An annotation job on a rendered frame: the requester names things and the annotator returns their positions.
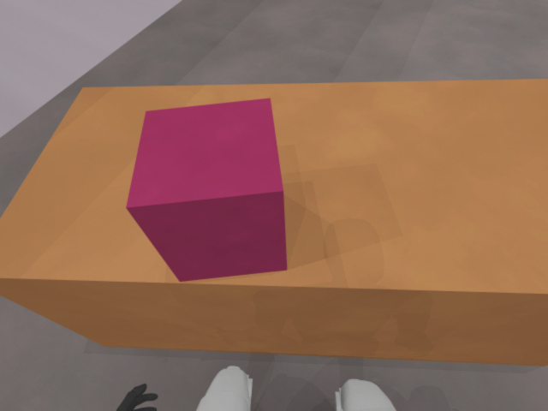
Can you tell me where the robot right thigh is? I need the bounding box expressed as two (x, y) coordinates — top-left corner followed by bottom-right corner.
(335, 380), (396, 411)

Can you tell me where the pedestal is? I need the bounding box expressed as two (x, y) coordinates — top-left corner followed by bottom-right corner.
(0, 79), (548, 366)

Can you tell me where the robot left thigh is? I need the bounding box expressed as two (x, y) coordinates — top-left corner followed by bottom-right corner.
(196, 368), (253, 411)

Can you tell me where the left robot hand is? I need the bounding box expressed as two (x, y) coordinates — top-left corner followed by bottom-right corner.
(116, 384), (158, 411)

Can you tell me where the robot thigh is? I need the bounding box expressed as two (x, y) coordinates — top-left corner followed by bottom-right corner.
(335, 380), (396, 411)
(196, 368), (253, 411)

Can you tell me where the carton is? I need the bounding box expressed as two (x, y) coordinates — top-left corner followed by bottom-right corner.
(126, 98), (287, 282)

